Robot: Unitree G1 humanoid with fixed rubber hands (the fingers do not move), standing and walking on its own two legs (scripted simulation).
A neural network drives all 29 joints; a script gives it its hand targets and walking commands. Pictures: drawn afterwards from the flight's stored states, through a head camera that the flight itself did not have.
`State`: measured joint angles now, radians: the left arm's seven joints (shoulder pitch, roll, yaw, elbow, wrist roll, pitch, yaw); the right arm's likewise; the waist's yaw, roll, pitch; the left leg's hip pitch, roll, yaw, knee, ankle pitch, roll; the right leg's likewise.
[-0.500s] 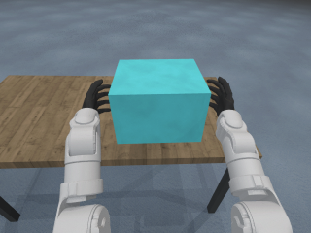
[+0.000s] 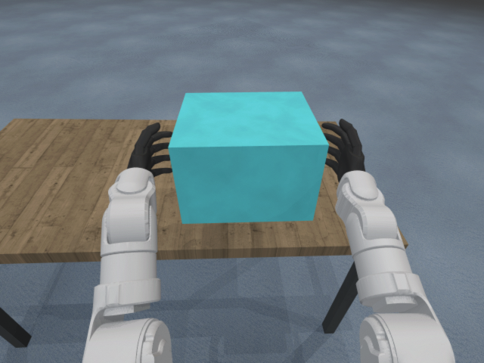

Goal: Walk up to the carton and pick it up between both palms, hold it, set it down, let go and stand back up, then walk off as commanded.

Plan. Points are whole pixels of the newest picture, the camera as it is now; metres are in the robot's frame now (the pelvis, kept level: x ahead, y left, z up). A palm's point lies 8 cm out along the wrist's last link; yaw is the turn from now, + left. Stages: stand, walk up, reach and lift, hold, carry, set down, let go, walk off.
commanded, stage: hold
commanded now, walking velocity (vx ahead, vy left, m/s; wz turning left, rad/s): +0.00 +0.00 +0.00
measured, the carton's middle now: (245, 153) +0.47 +0.00 +0.14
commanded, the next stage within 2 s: set down in 0.76 s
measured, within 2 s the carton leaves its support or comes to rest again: neither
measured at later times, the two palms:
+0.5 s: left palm (142, 172) +0.36 +0.16 +0.18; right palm (348, 170) +0.37 -0.17 +0.19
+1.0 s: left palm (142, 168) +0.36 +0.16 +0.19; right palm (349, 164) +0.37 -0.17 +0.20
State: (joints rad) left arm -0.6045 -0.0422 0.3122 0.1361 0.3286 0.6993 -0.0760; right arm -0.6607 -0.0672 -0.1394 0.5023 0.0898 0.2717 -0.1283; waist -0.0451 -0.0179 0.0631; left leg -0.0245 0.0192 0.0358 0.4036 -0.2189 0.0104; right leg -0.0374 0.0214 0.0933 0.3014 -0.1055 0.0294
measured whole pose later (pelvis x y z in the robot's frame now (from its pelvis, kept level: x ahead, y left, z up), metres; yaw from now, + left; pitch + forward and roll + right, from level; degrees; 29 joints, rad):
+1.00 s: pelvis +0.00 +0.00 +0.00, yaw +0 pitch -9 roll -1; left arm -0.60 -0.04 0.30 0.14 0.33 0.69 -0.07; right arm -0.66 -0.07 -0.14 0.50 0.09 0.27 -0.13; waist -0.05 -0.02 0.04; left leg -0.02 0.02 0.04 0.40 -0.22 0.01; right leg -0.04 0.02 0.09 0.30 -0.11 0.03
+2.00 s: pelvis +0.03 +0.00 +0.00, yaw +0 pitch -7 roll -1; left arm -0.58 -0.05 0.38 0.59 0.33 0.20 -0.01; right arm -0.65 0.00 -0.27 0.78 -0.08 -0.19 -0.07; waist -0.05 -0.02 0.09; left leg -0.01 0.02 0.04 0.36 -0.24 0.00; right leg -0.04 0.02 0.09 0.30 -0.14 0.03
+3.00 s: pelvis +0.06 +0.00 +0.00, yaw +0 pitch -2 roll -1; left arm -0.65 -0.04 0.50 0.85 0.30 0.03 0.03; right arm -0.66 0.06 -0.47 0.86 -0.30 -0.16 -0.01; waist -0.04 -0.02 0.05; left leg -0.06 0.02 0.04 0.36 -0.27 0.01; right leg -0.09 0.02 0.09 0.30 -0.17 0.03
